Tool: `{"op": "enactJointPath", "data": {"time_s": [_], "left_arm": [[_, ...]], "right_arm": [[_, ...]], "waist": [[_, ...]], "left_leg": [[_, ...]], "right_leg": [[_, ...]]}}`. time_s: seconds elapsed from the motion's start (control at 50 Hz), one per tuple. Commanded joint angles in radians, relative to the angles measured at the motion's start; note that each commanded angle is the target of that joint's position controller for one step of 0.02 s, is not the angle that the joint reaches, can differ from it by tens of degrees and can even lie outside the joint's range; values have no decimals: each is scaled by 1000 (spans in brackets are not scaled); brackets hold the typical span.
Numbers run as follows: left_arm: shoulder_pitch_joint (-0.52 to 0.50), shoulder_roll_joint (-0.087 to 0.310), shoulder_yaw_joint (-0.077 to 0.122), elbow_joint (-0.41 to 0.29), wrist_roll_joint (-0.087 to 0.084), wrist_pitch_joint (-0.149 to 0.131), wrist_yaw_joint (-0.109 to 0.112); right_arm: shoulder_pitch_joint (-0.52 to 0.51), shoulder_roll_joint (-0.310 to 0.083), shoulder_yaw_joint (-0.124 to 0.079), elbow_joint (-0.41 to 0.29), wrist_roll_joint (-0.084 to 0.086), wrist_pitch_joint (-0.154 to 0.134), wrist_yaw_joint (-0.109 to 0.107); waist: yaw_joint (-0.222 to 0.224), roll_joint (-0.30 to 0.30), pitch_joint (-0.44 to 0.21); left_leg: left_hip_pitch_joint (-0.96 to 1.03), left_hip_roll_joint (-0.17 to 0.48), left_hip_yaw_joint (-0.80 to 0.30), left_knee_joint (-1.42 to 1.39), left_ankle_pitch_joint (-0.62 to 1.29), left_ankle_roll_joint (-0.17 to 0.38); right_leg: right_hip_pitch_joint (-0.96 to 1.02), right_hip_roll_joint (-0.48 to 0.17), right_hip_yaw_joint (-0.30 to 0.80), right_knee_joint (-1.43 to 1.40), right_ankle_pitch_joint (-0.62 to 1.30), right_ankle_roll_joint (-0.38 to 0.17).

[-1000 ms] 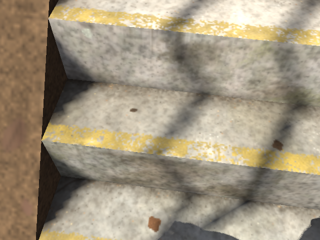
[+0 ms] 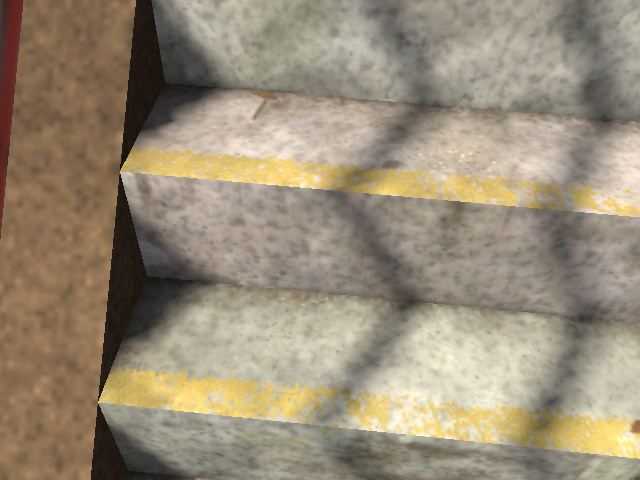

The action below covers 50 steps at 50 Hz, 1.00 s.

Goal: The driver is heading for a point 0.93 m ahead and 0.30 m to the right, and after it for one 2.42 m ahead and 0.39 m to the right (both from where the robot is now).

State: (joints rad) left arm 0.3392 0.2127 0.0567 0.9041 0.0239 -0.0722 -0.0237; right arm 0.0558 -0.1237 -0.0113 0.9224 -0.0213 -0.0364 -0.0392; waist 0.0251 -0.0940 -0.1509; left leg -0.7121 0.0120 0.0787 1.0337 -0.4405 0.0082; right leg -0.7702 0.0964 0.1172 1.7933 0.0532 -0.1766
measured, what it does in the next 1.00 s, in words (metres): climbs, turning right: right foot 0.21 m higher, then left foot 0.22 m higher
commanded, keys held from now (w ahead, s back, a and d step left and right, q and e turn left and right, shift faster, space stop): w+e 0.62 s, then w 0.38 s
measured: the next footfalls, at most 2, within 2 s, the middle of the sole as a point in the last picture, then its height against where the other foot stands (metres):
right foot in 0.30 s outside the picture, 0.21 m higher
left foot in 0.80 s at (411, 370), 0.22 m higher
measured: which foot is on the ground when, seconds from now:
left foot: down 0.00-0.32, up 0.34-0.78, down 0.80-1.00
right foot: up 0.00-0.28, down 0.30-0.84, up 0.86-1.00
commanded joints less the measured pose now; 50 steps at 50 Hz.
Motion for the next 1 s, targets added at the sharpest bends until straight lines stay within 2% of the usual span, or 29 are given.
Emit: {"op": "enactJointPath", "data": {"time_s": [0.02, 0.06, 0.08, 0.14, 0.22, 0.26, 0.3, 0.32, 0.34, 0.36, 0.38, 0.44, 0.48, 0.5, 0.54, 0.56, 0.6, 0.66, 0.7, 0.74, 0.78, 0.8, 0.82, 0.84, 0.86, 0.88, 0.9, 0.94, 1.0], "left_arm": [[84, -83, -60, -66, -30, 66, -75], [-27, -65, -60, -127, -29, 55, -69], [-94, -60, -67, -133, -31, 61, -79], [-255, -100, -104, -186, -23, 69, -88], [-562, 12, -112, -345, -13, 146, -28], [-641, 15, -145, -387, -12, 239, -92], [-136, 100, -92, -218, -30, 186, -97], [-28, 175, -66, -143, -20, 168, -79], [36, 145, -28, -155, 44, 95, -15], [-14, 168, -4, -113, 39, 101, 28], [-163, 198, 20, -125, 12, 112, 35], [-252, 84, 7, -43, 24, 64, 40], [-223, 18, 4, -9, 12, 22, 29], [-122, 56, -36, -23, 33, 26, -33], [-160, 124, -11, -39, 32, 9, -61], [-30, 119, -6, 12, 13, 14, -51], [243, 18, -43, 158, 54, 27, -47], [95, 108, -31, 131, 113, 0, -83], [-55, 129, -29, 56, 61, 11, -79], [55, 166, -33, 103, 29, 6, -106], [73, 232, -9, 92, -29, -36, -114], [73, 232, 1, 96, -31, -45, -123], [150, 217, 6, 151, 24, -39, -147], [197, 151, -12, 174, 67, -33, -161], [117, 44, -33, 212, 83, -8, -185], [-15, 64, -22, 166, -6, 14, -177], [-78, 92, -15, 137, -32, 6, -132], [-139, 84, -31, 76, -1, 8, -76], [-137, -33, -74, 4, 7, 22, -39]], "right_arm": [[-83, 61, 19, -7, -17, -20, 105], [-39, 6, -1, 41, -29, -25, 125], [7, -47, -12, 74, -35, -24, 119], [211, -24, 15, 177, -113, -44, 93], [219, -131, -7, 149, -114, -62, 137], [181, -310, -50, 168, -66, -48, 223], [1, -427, -83, 71, -29, -78, 223], [188, -301, -51, 117, -73, -85, 227], [209, -314, -95, -16, 81, -117, 83], [116, -239, -63, -62, 42, -114, 71], [45, -149, -49, -112, -34, -94, 70], [29, 57, 24, -259, -81, -61, 20], [49, 48, 34, -291, -92, -73, 28], [67, -122, 22, -216, 36, -33, 101], [25, -126, 14, -258, 5, -33, 107], [-18, -119, 29, -258, -21, -29, 117], [-35, -25, 70, -228, -23, -38, 111], [-155, -91, 68, -296, 5, -12, 105], [-311, -83, 71, -363, 1, 36, 111], [-363, -63, 68, -384, 16, 84, 139], [-160, -141, 42, -309, -13, 140, 139], [-101, -153, 35, -304, -26, 139, 129], [88, -187, 13, -250, -21, 137, 111], [302, -247, -14, -172, -28, 161, 113], [431, -235, -27, -96, -44, 166, 107], [404, -187, -13, -91, -59, 131, 108], [350, -167, -9, -32, -28, 95, 116], [279, 15, 36, 85, -47, 32, 110], [125, 78, 52, 122, -15, -39, 95]], "waist": [[33, 128, 58], [56, -9, 11], [37, 104, 10], [29, 72, 38], [34, 174, -16], [103, 294, -45], [271, 297, -229], [183, 204, -372], [120, 3, -370], [101, -185, -305], [58, -152, -229], [-85, -127, 46], [-115, 7, 95], [-14, 163, 142], [-87, 119, -8], [-31, 23, -41], [-15, 35, 25], [-103, 167, 51], [-118, 46, 44], [-133, -100, -43], [-155, -114, -146], [-142, -149, -175], [-167, -48, -299], [-191, 161, -461], [-286, 464, -320], [-293, 331, -37], [-232, 266, 91], [-122, 44, 39], [30, 135, 95]], "left_leg": [[287, 254, -343, -634, 365, 260], [321, 270, -188, -718, 375, 229], [329, 282, -181, -780, 308, 255], [475, 271, -72, -795, 146, 190], [304, 216, 99, -998, 320, 174], [187, 339, 62, -1097, 1181, 348], [727, 341, 158, -736, 2041, 296], [632, 304, 123, -443, 1985, 252], [429, 206, 134, -80, 1480, 138], [107, 42, 53, 245, 625, 103], [-36, -23, -133, 708, 430, 57], [-285, -27, -184, 1090, 556, 88], [-371, -35, -181, 1141, 533, 108], [-531, -88, -377, 1076, 470, 161], [-550, -50, -286, 981, 414, 162], [-716, -92, -252, 1289, 244, 137], [-1080, -122, -300, 1654, 205, 173], [-796, -9, -77, 1247, 422, 182], [-358, -2, 41, 964, 314, 144], [-45, -80, 182, 691, 149, 73], [-138, -151, 177, 291, 63, 41], [-158, -184, 188, 106, -18, 37], [47, -136, -13, 68, 211, 134], [396, -46, -312, -78, 365, 279], [510, 180, -812, -451, 126, 455], [348, 208, -1019, -571, -508, 398], [357, 215, -982, -549, -493, 381], [427, 176, -682, -515, -242, 274], [318, 86, -284, -606, 47, 199]], "right_leg": [[-480, -63, 153, 339, -193, -95], [-486, -97, 111, 269, -339, -112], [-538, -98, 61, 494, -392, -127], [-824, -123, 22, 631, -301, -176], [-491, -233, -131, -12, -253, -134], [-116, -88, -298, -226, -533, -38], [-75, 48, -304, -564, -310, -20], [195, 50, -93, -677, -108, -97], [458, -37, 213, -778, -508, -108], [464, -119, 633, -1134, -972, -169], [380, -161, 736, -1342, -1140, -138], [170, -100, 417, -1222, -835, 1], [194, -81, 335, -1237, -684, 20], [173, -160, 432, -1268, -251, -50], [297, -200, 399, -1334, -75, -69], [464, -232, 444, -1341, -57, -135], [720, -251, 481, -1286, -153, -81], [343, -115, 192, -1380, -253, 22], [-92, -118, 204, -1630, -135, -99], [-51, -234, 207, -1691, 753, -206], [558, -349, 201, -1503, 1639, -220], [778, -391, 205, -1400, 1856, -241], [786, -334, 104, -1110, 2165, -189], [549, -298, 135, -896, 1931, -127], [122, -76, 140, -395, 342, 17], [-299, 4, 207, 56, 137, -33], [-489, 32, 236, 250, 79, -63], [-583, 20, 258, 259, 47, -137], [-620, -26, 102, 276, -217, -101]]}}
